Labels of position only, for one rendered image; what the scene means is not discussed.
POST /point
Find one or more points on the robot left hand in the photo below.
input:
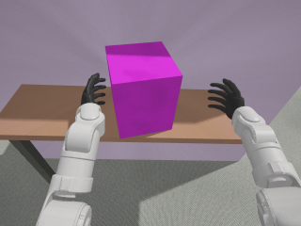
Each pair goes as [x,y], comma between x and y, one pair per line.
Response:
[88,96]

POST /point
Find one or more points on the robot left forearm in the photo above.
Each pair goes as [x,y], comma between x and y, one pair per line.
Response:
[79,151]

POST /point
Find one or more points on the robot right hand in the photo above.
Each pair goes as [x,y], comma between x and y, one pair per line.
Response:
[233,98]

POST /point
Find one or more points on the carton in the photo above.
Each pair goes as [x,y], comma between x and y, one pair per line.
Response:
[145,83]

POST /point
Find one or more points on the robot right upper arm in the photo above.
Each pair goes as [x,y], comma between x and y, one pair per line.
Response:
[279,206]

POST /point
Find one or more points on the robot left upper arm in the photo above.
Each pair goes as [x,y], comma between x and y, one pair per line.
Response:
[66,213]

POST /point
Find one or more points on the robot right forearm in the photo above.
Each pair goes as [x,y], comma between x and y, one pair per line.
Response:
[270,166]

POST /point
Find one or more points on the table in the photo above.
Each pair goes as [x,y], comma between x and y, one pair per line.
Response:
[46,112]

